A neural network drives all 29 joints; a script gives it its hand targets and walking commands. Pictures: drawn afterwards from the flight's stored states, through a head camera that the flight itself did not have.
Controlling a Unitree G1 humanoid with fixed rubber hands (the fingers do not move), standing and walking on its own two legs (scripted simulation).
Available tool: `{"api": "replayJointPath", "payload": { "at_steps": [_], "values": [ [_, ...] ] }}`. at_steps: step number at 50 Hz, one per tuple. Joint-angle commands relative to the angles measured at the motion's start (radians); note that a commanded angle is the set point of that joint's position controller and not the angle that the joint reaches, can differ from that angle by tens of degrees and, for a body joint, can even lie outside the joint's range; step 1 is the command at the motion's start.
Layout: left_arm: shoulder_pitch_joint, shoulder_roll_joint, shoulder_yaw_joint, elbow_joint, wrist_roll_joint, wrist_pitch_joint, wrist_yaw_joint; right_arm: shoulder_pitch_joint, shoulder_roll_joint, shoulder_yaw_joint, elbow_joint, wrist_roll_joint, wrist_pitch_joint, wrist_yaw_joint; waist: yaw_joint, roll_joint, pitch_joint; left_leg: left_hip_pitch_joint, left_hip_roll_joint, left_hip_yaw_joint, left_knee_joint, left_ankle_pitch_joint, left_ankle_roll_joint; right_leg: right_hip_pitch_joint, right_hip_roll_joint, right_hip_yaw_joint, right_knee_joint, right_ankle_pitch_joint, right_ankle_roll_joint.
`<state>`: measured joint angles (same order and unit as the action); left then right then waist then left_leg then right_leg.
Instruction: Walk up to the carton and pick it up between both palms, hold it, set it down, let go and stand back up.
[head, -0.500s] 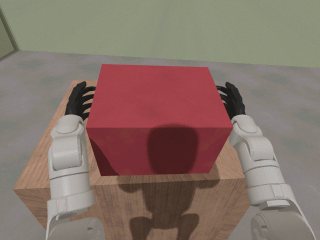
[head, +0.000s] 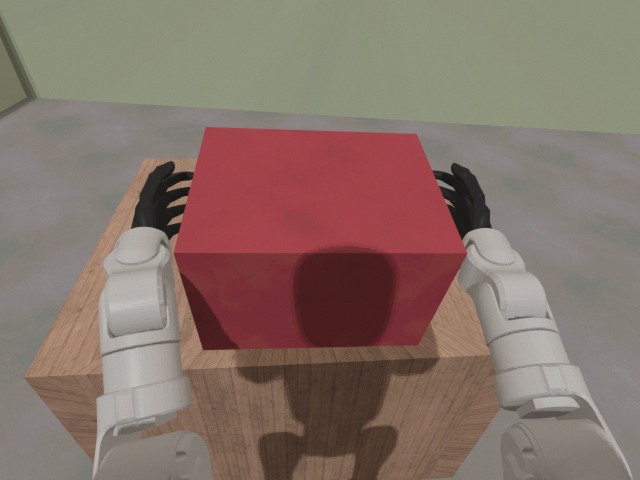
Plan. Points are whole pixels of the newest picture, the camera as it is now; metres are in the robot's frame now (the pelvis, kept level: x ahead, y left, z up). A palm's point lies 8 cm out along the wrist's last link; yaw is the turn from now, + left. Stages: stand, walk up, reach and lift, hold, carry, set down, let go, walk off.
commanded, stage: hold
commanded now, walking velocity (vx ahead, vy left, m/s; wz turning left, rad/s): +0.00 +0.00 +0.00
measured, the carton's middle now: (313, 238) +0.39 +0.01 +0.15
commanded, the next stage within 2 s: none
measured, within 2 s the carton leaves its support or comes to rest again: neither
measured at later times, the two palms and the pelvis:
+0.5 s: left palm (153, 232) +0.35 +0.19 +0.19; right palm (471, 230) +0.35 -0.18 +0.19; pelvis +0.00 +0.00 +0.00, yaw +0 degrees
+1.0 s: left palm (152, 232) +0.35 +0.19 +0.19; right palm (470, 229) +0.35 -0.18 +0.19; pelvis +0.00 +0.00 +0.00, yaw +0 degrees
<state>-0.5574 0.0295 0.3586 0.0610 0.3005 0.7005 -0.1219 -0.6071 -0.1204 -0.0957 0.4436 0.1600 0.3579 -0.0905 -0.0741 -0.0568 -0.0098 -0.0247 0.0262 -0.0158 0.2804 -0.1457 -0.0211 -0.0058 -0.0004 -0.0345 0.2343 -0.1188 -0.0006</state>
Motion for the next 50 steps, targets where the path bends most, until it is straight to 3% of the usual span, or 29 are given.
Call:
{"api": "replayJointPath", "payload": {
  "at_steps": [1, 4, 7, 11, 18, 22, 26, 29, 33, 39, 43, 46, 48, 50],
  "values": [
    [-0.481, -0.400, -0.420, -0.076, -0.154, -0.037, -0.131, -0.613, 0.432, 0.350, -0.256, 0.085, -0.062, 0.118, -0.005, 0.053, -0.265, 0.036, -0.071, 0.075, -0.015, 0.196, -0.012, 0.117, 0.053, -0.040, -0.009, 0.139, 0.011],
    [-0.481, -0.403, -0.436, -0.114, -0.166, -0.045, -0.132, -0.618, 0.435, 0.368, -0.303, 0.098, -0.068, 0.109, -0.016, 0.058, -0.314, 0.054, -0.074, 0.071, 0.001, 0.238, -0.015, 0.135, 0.049, -0.035, 0.002, 0.193, 0.015],
    [-0.469, -0.399, -0.414, -0.056, -0.152, -0.041, -0.135, -0.621, 0.427, 0.356, -0.280, 0.085, -0.060, 0.107, -0.012, 0.047, -0.260, 0.043, -0.075, 0.074, -0.018, 0.177, -0.009, 0.112, 0.048, -0.041, -0.011, 0.133, 0.013],
    [-0.466, -0.405, -0.441, -0.102, -0.162, -0.042, -0.125, -0.592, 0.419, 0.360, -0.280, 0.097, -0.060, 0.107, -0.022, 0.071, -0.277, 0.079, -0.070, 0.069, 0.004, 0.260, -0.025, 0.103, 0.054, -0.050, -0.001, 0.183, 0.006],
    [-0.471, -0.408, -0.445, -0.115, -0.160, -0.041, -0.120, -0.616, 0.426, 0.372, -0.290, 0.103, -0.063, 0.118, -0.004, 0.062, -0.281, 0.060, -0.068, 0.074, -0.012, 0.214, -0.017, 0.110, 0.053, -0.041, -0.004, 0.141, 0.003],
    [-0.470, -0.397, -0.439, -0.105, -0.163, -0.042, -0.123, -0.593, 0.420, 0.357, -0.273, 0.089, -0.060, 0.113, -0.019, 0.059, -0.262, 0.062, -0.067, 0.071, -0.008, 0.223, -0.019, 0.102, 0.053, -0.040, -0.010, 0.159, 0.007],
    [-0.483, -0.398, -0.422, -0.068, -0.157, -0.039, -0.131, -0.621, 0.420, 0.344, -0.263, 0.076, -0.060, 0.119, -0.006, 0.045, -0.250, 0.045, -0.068, 0.073, -0.029, 0.160, -0.008, 0.093, 0.047, -0.043, -0.016, 0.105, 0.007],
    [-0.493, -0.399, -0.433, -0.096, -0.162, -0.045, -0.126, -0.612, 0.429, 0.362, -0.279, 0.089, -0.066, 0.116, -0.009, 0.055, -0.294, 0.057, -0.072, 0.072, -0.008, 0.219, -0.015, 0.118, 0.053, -0.041, -0.004, 0.157, 0.007],
    [-0.496, -0.405, -0.428, -0.074, -0.152, -0.041, -0.127, -0.617, 0.427, 0.342, -0.247, 0.080, -0.067, 0.118, -0.013, 0.072, -0.252, 0.037, -0.067, 0.077, -0.027, 0.162, -0.016, 0.105, 0.047, -0.041, -0.012, 0.097, 0.004],
    [-0.482, -0.419, -0.449, -0.092, -0.168, -0.050, -0.119, -0.630, 0.438, 0.358, -0.284, 0.086, -0.079, 0.122, -0.009, 0.062, -0.307, 0.056, -0.072, 0.074, -0.013, 0.204, -0.017, 0.109, 0.054, -0.044, 0.000, 0.137, 0.007],
    [-0.496, -0.399, -0.405, -0.055, -0.147, -0.043, -0.129, -0.623, 0.427, 0.340, -0.233, 0.067, -0.065, 0.123, -0.008, 0.043, -0.232, 0.021, -0.070, 0.072, -0.033, 0.131, -0.006, 0.102, 0.050, -0.042, -0.016, 0.085, 0.005],
    [-0.495, -0.418, -0.428, -0.079, -0.159, -0.053, -0.128, -0.630, 0.437, 0.348, -0.277, 0.076, -0.079, 0.121, -0.004, 0.056, -0.297, 0.049, -0.071, 0.074, -0.020, 0.195, -0.008, 0.118, 0.050, -0.041, -0.003, 0.136, 0.012],
    [-0.486, -0.410, -0.445, -0.087, -0.162, -0.053, -0.124, -0.626, 0.423, 0.355, -0.281, 0.086, -0.082, 0.114, -0.019, 0.080, -0.309, 0.078, -0.072, 0.071, 0.002, 0.246, -0.022, 0.115, 0.055, -0.043, 0.000, 0.174, 0.008],
    [-0.483, -0.407, -0.432, -0.078, -0.150, -0.046, -0.122, -0.603, 0.419, 0.342, -0.245, 0.076, -0.071, 0.114, -0.020, 0.075, -0.256, 0.067, -0.069, 0.069, -0.012, 0.207, -0.024, 0.103, 0.055, -0.048, -0.014, 0.119, 0.008]
  ]
}}
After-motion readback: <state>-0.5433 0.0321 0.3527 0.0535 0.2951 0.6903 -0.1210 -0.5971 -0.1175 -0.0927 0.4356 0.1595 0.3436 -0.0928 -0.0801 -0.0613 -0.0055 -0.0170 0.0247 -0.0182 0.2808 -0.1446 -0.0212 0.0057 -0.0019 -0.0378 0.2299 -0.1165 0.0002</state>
